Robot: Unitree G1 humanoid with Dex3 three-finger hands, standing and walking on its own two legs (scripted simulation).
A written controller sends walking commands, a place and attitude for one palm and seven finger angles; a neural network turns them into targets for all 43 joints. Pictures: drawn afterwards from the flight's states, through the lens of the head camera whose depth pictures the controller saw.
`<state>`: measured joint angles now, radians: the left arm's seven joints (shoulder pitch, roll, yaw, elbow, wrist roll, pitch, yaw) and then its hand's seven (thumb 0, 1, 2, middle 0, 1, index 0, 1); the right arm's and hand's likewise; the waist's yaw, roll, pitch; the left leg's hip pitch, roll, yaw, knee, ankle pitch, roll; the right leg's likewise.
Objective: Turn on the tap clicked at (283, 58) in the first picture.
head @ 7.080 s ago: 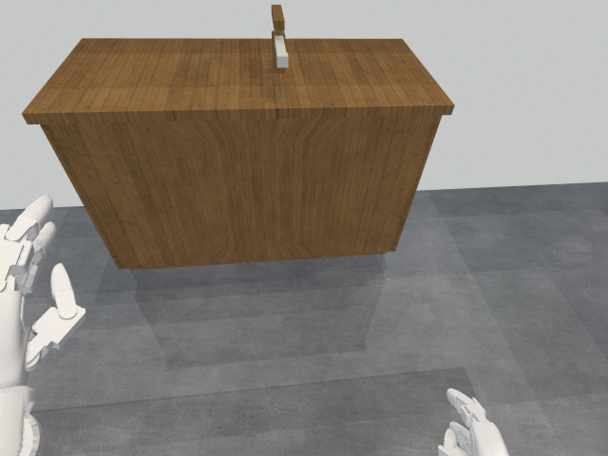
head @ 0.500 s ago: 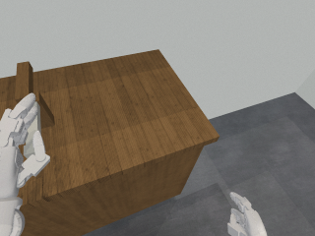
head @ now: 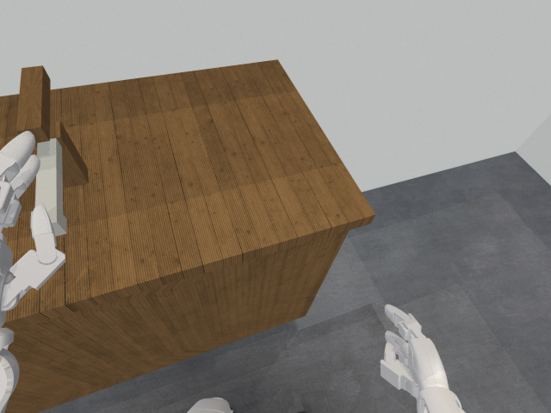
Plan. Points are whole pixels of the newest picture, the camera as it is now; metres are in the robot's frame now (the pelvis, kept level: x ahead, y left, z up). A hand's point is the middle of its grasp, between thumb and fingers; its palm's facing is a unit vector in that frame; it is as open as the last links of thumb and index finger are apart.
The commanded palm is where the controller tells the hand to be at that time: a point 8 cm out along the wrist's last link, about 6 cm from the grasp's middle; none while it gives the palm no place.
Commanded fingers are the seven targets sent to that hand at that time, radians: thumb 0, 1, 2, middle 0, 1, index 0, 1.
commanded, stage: shuffle to correct the standing spot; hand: left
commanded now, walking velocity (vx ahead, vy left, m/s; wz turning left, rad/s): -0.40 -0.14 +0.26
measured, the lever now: (49, 222) +0.30 +0.32 +0.09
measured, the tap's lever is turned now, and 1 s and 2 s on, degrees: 0 0 0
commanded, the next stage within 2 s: come to a stop and stand still in 0.08 s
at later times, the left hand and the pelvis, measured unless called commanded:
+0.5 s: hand (1, 320) +0.16 +0.26 +0.17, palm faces +0.42 -0.83 -0.36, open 7.4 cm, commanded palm +0.10 +0.29 +0.18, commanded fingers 0.00 0.90 0.90 -0.20 -0.30 -0.20 -0.30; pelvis -0.04 +0.00 -0.01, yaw +3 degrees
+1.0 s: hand out of the picture +0.19 +0.33 +0.23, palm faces +0.56 -0.67 -0.50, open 7.4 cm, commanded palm +0.09 +0.31 +0.18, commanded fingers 0.00 0.90 0.90 -0.20 -0.30 -0.20 -0.30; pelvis -0.05 +0.02 +0.00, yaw +3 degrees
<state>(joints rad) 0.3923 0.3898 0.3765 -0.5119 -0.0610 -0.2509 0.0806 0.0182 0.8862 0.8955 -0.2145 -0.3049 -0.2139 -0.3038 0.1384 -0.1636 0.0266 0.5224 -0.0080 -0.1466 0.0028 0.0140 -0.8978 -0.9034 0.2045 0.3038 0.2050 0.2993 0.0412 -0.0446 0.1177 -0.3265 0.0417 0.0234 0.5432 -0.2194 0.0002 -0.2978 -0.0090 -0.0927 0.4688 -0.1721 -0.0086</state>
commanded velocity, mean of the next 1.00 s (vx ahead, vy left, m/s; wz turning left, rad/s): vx -0.04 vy -0.02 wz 0.02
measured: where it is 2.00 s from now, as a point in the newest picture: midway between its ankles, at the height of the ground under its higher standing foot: outside the picture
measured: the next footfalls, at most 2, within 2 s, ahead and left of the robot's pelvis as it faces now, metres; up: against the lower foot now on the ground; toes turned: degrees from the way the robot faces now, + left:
right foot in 0.86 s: -0.04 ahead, -0.08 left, +0.00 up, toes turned +0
